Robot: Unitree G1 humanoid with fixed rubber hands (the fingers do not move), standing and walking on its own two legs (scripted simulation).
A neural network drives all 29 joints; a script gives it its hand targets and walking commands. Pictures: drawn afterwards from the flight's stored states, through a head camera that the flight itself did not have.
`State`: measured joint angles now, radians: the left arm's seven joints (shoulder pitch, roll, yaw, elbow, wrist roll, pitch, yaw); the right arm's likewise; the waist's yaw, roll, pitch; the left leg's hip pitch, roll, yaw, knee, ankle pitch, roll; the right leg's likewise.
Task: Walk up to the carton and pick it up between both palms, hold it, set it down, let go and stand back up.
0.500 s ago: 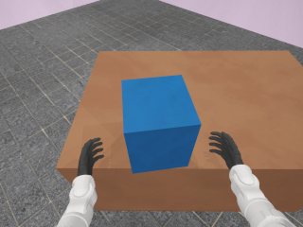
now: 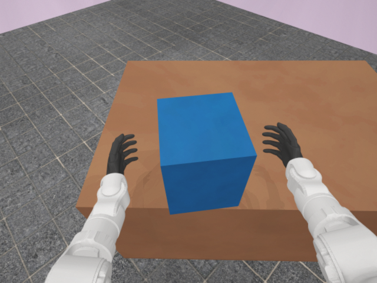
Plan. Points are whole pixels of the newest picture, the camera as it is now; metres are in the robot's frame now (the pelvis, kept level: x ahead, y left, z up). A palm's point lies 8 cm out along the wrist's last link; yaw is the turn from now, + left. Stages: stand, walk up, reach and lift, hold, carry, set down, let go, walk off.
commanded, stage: reach and lift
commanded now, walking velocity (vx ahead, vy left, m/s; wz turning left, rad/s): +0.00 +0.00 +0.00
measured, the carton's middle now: (199, 155) +0.44 +0.01 -0.03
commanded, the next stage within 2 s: none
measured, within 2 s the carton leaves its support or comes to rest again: neither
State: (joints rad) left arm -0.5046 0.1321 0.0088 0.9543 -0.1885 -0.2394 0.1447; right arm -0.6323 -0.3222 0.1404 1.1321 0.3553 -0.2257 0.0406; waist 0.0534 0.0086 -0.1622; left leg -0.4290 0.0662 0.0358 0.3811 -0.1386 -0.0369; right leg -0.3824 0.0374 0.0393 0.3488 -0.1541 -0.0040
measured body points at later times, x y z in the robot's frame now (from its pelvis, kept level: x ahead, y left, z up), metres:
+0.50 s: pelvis +0.00 +0.00 +0.00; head +0.04 -0.01 +0.45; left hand +0.42 +0.20 +0.08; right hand +0.46 -0.19 +0.10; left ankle +0.02 +0.14 -0.74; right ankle +0.00 -0.12 -0.74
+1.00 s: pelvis +0.00 +0.00 +0.00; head +0.07 +0.00 +0.44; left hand +0.45 +0.21 +0.08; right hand +0.49 -0.20 +0.10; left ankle +0.02 +0.14 -0.74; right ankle +0.00 -0.12 -0.74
